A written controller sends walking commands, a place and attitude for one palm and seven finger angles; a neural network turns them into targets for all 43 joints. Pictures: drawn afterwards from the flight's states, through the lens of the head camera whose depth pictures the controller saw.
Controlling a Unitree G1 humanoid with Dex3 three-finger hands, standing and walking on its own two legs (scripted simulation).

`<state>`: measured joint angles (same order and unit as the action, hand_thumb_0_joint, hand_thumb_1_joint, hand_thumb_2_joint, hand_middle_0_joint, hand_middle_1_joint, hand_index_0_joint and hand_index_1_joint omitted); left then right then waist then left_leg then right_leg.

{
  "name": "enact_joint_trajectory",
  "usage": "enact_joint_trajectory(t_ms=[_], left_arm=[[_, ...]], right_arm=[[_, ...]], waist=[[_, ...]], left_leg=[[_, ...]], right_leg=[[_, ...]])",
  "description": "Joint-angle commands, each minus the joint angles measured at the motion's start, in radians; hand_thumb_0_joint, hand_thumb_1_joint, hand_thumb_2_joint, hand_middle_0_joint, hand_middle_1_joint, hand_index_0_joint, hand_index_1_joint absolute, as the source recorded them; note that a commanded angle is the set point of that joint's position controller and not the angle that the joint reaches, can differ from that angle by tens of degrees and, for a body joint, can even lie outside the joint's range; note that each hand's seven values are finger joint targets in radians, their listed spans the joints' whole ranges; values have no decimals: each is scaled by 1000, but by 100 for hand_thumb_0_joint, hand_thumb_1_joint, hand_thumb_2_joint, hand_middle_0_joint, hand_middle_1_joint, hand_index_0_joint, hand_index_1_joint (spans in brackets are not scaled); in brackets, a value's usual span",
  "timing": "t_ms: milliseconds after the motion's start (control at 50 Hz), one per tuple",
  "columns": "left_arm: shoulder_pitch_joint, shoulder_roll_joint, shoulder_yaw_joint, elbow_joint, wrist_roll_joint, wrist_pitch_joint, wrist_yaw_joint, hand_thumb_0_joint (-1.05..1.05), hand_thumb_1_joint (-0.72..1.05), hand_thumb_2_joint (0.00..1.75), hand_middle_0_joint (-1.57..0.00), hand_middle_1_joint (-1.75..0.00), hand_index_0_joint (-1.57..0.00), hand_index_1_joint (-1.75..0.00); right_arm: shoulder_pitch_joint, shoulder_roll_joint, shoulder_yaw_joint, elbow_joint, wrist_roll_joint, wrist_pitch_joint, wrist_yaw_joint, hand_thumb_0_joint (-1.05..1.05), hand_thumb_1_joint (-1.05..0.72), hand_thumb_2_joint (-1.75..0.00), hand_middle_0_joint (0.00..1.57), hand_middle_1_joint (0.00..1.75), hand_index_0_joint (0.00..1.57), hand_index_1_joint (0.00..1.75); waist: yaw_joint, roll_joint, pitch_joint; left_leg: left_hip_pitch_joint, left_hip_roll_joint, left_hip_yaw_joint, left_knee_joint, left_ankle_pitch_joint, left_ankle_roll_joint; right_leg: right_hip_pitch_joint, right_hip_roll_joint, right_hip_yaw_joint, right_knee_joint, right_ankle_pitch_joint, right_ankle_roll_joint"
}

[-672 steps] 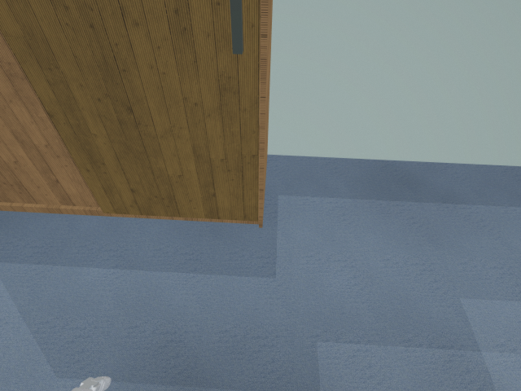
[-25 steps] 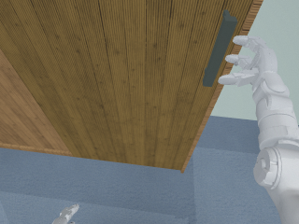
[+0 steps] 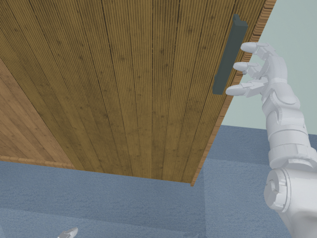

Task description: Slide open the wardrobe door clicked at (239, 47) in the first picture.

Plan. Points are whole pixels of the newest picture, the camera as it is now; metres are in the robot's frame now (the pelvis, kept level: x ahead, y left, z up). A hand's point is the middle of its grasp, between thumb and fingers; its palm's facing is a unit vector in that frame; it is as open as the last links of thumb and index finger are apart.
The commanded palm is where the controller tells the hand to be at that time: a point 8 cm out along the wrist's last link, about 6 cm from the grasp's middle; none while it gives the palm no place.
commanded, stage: feel for the door with the fingertips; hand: right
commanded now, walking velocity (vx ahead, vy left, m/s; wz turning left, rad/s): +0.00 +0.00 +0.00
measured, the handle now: (226, 57) +0.53 -0.11 +0.20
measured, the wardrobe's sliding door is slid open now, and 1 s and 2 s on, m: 0.00 0.00 0.00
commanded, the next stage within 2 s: slide the fingers in behind the handle in 0.70 s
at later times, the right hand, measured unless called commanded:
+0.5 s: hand (231, 67) +0.48 -0.11 +0.21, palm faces +0.00 +1.00 -0.01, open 14.0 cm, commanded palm +0.46 -0.17 +0.20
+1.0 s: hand (232, 65) +0.49 -0.12 +0.21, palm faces +0.00 +1.00 +0.01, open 13.9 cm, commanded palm +0.46 -0.18 +0.20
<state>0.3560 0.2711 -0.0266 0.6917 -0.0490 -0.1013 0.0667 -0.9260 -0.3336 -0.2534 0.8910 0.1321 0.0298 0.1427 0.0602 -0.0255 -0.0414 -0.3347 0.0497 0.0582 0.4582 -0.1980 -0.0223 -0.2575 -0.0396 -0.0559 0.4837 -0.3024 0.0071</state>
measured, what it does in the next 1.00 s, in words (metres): stands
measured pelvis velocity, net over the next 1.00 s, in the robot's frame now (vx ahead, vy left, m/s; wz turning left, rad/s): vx -0.01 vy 0.01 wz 0.01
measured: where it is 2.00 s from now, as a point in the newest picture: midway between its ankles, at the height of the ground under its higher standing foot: outside the picture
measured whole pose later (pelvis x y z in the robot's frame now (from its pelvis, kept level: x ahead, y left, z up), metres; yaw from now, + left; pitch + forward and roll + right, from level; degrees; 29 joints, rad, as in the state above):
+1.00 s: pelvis -0.01 +0.01 +0.00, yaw +1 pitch +6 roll +0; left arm 0.40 0.28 -0.02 0.71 -0.03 -0.12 0.05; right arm -1.07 -0.37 -0.31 1.12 0.08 -0.09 0.09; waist 0.11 -0.03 -0.04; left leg -0.41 0.04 0.05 0.49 -0.18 -0.01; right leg -0.33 -0.05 -0.07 0.51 -0.29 0.01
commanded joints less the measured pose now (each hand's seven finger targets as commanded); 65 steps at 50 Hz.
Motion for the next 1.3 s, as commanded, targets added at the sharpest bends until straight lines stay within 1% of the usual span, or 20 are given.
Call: enact_joint_trajectory(t_ms=[0,140,160,200,340,420,440,520,580,660,680,780,820,940,980,1020,1080,1160,1240,1280], left_arm=[[0,126,47,-111,0,-42,-1,0,90,90,-20,-30,-20,-30],[-16,119,42,-116,6,-31,0,0,90,90,-20,-30,-20,-30],[-20,117,41,-114,4,-31,2,0,90,90,-20,-30,-20,-30],[-12,116,37,-105,5,-29,6,0,90,90,-20,-30,-20,-30],[24,124,39,-92,10,-38,9,0,90,90,-20,-30,-20,-30],[44,126,44,-84,9,-45,3,0,90,90,-20,-30,-20,-30],[55,131,48,-81,12,-44,3,0,90,90,-20,-30,-20,-30],[73,138,47,-72,14,-45,2,0,90,90,-20,-30,-20,-30],[76,135,53,-79,16,-48,-3,0,90,90,-20,-30,-20,-30],[91,146,56,-71,13,-49,-3,0,90,90,-20,-30,-20,-30],[92,147,56,-64,13,-48,-1,0,90,90,-20,-30,-20,-30],[104,145,57,-64,15,-53,-5,0,90,90,-20,-30,-20,-30],[108,146,55,-59,15,-54,-5,0,90,90,-20,-30,-20,-30],[103,149,59,-76,17,-54,-9,0,90,90,-20,-30,-20,-30],[90,149,57,-83,14,-49,-9,0,90,90,-20,-30,-20,-30],[80,144,55,-91,12,-48,-12,0,90,90,-20,-30,-20,-30],[67,147,57,-102,6,-42,-8,0,90,90,-20,-30,-20,-30],[42,133,58,-110,3,-48,-11,0,90,90,-20,-30,-20,-30],[35,132,53,-93,2,-44,-3,0,90,90,-20,-30,-20,-30],[31,133,52,-91,5,-48,-4,0,90,90,-20,-30,-20,-30]], right_arm=[[-536,-153,-10,-237,14,-54,-28,0,50,-30,30,120,30,120],[-571,-144,-9,-216,-11,-60,-84,0,50,-30,30,120,30,120],[-602,-165,-21,-221,-17,-66,-89,0,50,-30,30,120,30,120],[-627,-184,-29,-169,-29,-69,-95,0,50,-30,30,120,30,120],[-671,-166,-7,-63,-30,-117,-73,0,50,-30,30,120,30,120],[-682,-156,-3,-37,-27,-127,-62,0,50,-30,30,120,30,120],[-683,-166,-11,-26,-27,-132,-64,0,50,-30,30,120,30,120],[-714,-228,-47,3,-40,-141,-71,0,50,-30,30,120,30,120],[-712,-235,-54,-44,-45,-169,-74,0,50,-30,30,120,30,120],[-722,-262,-72,-11,-37,-174,-68,0,50,-30,30,120,30,120],[-743,-279,-73,-7,-43,-174,-66,0,50,-30,30,120,30,120],[-756,-276,-68,-16,-48,-185,-67,0,50,-30,30,120,30,120],[-750,-257,-57,17,-42,-180,-64,0,50,-30,30,120,30,120],[-685,-274,-79,-15,-37,-195,-56,0,50,-30,30,120,30,120],[-658,-319,-114,-25,-40,-190,-53,0,50,-30,30,120,30,120],[-652,-257,-64,-37,-42,-177,-44,0,50,-30,30,120,30,120],[-614,-257,-76,-66,-17,-155,-35,0,50,-30,30,120,30,120],[-607,-150,-1,-167,0,-136,-32,0,50,-30,30,120,30,120],[-645,-127,20,-135,2,-99,-52,0,50,-30,30,120,30,120],[-671,-162,-14,-142,-6,-99,-71,0,50,-30,30,120,30,120]], waist=[[4,19,-333],[6,75,-321],[6,38,-324],[15,53,-308],[37,67,-332],[39,31,-334],[43,72,-344],[44,63,-324],[33,22,-384],[46,62,-357],[52,36,-349],[53,-13,-372],[63,26,-342],[40,39,-379],[24,33,-382],[33,12,-349],[25,48,-363],[29,-3,-360],[47,30,-287],[35,9,-308]], left_leg=[[190,-47,3,11,333,50],[200,-41,-3,9,295,46],[191,-40,-10,8,296,46],[184,-40,-12,5,278,44],[182,-40,-14,13,286,44],[160,-42,-13,17,288,45],[175,-42,-11,17,287,44],[164,-42,-19,12,252,41],[183,-44,-22,22,289,44],[180,-48,-23,10,264,39],[172,-46,-26,6,251,39],[164,-48,-26,9,256,42],[147,-50,-22,4,240,39],[184,-48,-20,18,277,42],[204,-47,-27,19,292,41],[175,-47,-20,14,272,43],[194,-49,-21,12,284,42],[168,-51,-12,14,298,47],[131,-47,-7,-3,228,43],[124,-46,-10,1,212,45]], right_leg=[[74,27,36,-48,360,-24],[48,29,35,-51,308,-30],[52,30,31,-50,300,-30],[33,33,31,-50,270,-30],[24,35,34,-43,266,-29],[21,36,32,-37,266,-26],[16,36,37,-35,269,-29],[-24,38,35,-43,218,-30],[6,39,30,-32,260,-30],[-23,37,30,-38,222,-33],[-24,38,30,-40,206,-32],[-11,40,30,-35,218,-30],[-24,37,33,-37,199,-29],[-17,36,26,-31,237,-32],[-30,37,21,-34,237,-31],[-25,35,21,-39,225,-29],[-14,32,19,-38,236,-32],[43,30,26,-31,286,-29],[20,29,33,-39,224,-29],[26,32,39,-40,215,-27]])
